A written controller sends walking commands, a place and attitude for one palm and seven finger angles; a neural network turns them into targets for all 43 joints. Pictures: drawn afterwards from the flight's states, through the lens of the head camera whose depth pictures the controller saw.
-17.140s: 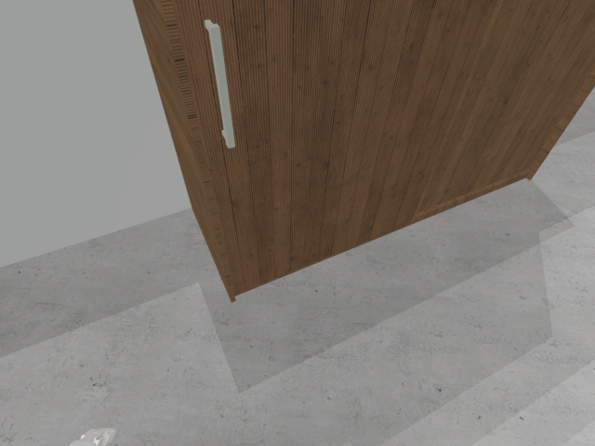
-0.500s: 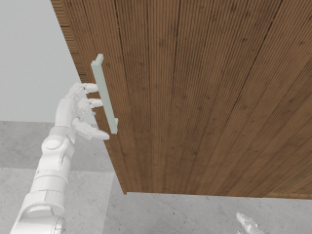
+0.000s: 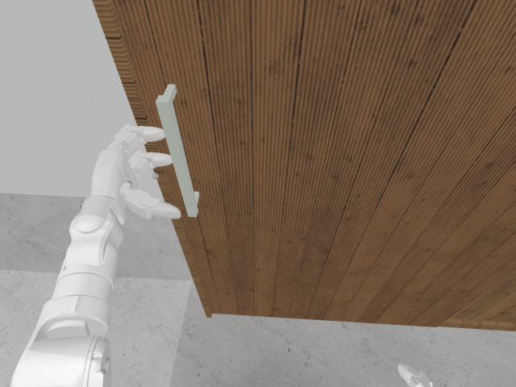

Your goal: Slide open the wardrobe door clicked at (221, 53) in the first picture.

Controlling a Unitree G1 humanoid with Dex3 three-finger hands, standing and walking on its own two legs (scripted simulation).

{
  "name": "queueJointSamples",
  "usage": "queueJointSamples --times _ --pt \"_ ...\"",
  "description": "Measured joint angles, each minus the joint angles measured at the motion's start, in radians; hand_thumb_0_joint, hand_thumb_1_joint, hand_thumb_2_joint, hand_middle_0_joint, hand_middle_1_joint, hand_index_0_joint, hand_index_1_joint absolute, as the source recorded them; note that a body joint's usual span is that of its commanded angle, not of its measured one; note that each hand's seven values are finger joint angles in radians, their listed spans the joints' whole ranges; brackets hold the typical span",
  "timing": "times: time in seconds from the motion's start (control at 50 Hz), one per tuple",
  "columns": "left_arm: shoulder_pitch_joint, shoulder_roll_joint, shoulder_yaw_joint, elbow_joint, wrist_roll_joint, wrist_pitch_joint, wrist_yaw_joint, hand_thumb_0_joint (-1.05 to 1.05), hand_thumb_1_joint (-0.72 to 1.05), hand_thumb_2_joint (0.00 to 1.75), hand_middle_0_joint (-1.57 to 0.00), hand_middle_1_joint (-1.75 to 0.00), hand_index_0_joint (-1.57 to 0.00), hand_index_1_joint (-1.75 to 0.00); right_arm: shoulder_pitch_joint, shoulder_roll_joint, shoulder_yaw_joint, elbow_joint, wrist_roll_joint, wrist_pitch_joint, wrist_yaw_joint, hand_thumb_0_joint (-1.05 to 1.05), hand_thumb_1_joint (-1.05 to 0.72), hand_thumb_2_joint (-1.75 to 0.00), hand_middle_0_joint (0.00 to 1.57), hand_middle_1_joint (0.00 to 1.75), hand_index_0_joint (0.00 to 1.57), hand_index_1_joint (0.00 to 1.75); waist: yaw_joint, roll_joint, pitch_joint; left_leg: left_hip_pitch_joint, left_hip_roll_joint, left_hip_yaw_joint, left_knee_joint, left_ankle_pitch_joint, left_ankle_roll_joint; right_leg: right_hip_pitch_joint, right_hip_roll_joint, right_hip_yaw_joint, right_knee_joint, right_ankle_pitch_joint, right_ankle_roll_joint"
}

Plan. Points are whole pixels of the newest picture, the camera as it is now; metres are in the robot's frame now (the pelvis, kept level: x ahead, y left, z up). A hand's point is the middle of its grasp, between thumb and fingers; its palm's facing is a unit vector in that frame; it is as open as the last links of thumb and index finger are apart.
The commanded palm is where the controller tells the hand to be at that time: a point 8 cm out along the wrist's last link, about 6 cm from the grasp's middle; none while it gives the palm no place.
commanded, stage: slide the fingers in behind the handle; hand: left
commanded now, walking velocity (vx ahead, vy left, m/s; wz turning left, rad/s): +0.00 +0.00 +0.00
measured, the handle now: (183, 159) +0.45 +0.15 +0.11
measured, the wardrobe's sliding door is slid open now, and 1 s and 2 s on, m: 0.00 0.00 0.00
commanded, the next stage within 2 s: grip the handle and tug to test in 1.86 s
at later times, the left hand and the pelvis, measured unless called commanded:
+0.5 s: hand (165, 179) +0.39 +0.16 +0.12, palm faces -0.04 -1.00 +0.00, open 13.9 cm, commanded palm +0.37 +0.20 +0.12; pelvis +0.00 +0.00 +0.00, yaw +0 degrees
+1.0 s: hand (181, 182) +0.39 +0.14 +0.12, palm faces -0.03 -1.00 +0.00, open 14.0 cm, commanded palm +0.37 +0.18 +0.12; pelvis +0.00 -0.01 +0.00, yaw +0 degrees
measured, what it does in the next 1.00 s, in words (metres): stands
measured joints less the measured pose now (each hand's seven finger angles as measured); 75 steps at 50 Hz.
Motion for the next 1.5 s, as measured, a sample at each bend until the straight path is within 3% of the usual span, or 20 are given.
queueJointSamples --times 0.16,0.34,0.5,0.72,0.96,1.3,1.5 --pt "-0.071 0.007 -0.011 0.086 0.005 -0.024 0.000 -0.01 -0.50 0.30 -0.37 -1.25 -0.35 -1.25 0.000 0.004 0.005 0.013 -0.002 -0.003 0.003 0.01 -0.91 -0.90 0.20 0.30 0.20 0.30 0.003 -0.001 0.003 -0.026 -0.004 -0.010 0.013 0.006 0.001 -0.021 -0.005 -0.010 0.011 0.003 0.000" --pt "-0.048 -0.003 -0.014 0.074 0.004 -0.037 0.012 -0.01 -0.50 0.30 -0.33 -1.24 -0.32 -1.22 0.010 0.004 0.007 0.007 -0.001 -0.006 0.010 0.01 -0.91 -0.90 0.20 0.30 0.20 0.30 -0.001 0.002 -0.001 -0.023 -0.003 0.000 0.015 0.005 0.003 -0.023 -0.004 0.000 0.017 0.003 0.002" --pt "0.018 -0.033 -0.032 -0.019 0.003 -0.021 0.017 -0.01 -0.50 0.30 -0.31 -1.21 -0.31 -1.20 0.009 0.004 0.002 -0.005 -0.001 -0.011 0.016 0.01 -0.91 -0.90 0.20 0.30 0.20 0.30 -0.001 0.002 -0.003 -0.004 -0.001 0.009 0.004 0.003 0.003 -0.010 -0.001 0.010 0.010 0.003 0.002" --pt "0.093 -0.071 -0.048 -0.136 0.023 0.014 0.075 -0.01 -0.50 0.30 -0.30 -1.20 -0.30 -1.20 -0.021 0.016 0.003 -0.024 -0.006 -0.014 0.021 0.01 -0.91 -0.90 0.20 0.30 0.20 0.30 0.000 0.001 -0.003 0.031 0.004 0.018 -0.019 0.003 -0.002 0.017 0.005 0.020 -0.005 0.002 -0.001" --pt "0.092 -0.080 -0.075 -0.148 0.018 0.035 0.082 -0.01 -0.50 0.30 -0.30 -1.20 -0.30 -1.20 -0.033 0.014 0.000 -0.018 -0.004 -0.008 0.021 0.01 -0.91 -0.90 0.20 0.30 0.20 0.30 0.009 0.004 -0.002 0.038 0.005 0.005 -0.024 0.003 -0.009 0.029 0.007 0.007 -0.011 -0.001 -0.008" --pt "0.123 -0.080 -0.067 -0.168 0.016 0.024 0.090 -0.01 -0.50 0.30 -0.30 -1.20 -0.30 -1.20 -0.012 0.013 -0.007 -0.017 -0.004 0.003 0.026 0.01 -0.91 -0.90 0.20 0.30 0.20 0.30 0.001 0.004 -0.006 0.049 0.012 0.010 -0.032 0.002 -0.013 0.037 0.015 0.013 -0.021 0.001 -0.011" --pt "0.099 -0.117 -0.105 -0.165 0.035 0.029 0.134 -0.01 -0.50 0.30 -0.30 -1.20 -0.29 -1.20 -0.026 0.017 -0.006 -0.005 -0.008 -0.001 0.029 0.01 -0.91 -0.90 0.20 0.30 0.20 0.30 0.004 0.004 -0.002 0.042 0.005 0.008 -0.027 0.003 -0.008 0.031 0.007 0.011 -0.013 -0.001 -0.007"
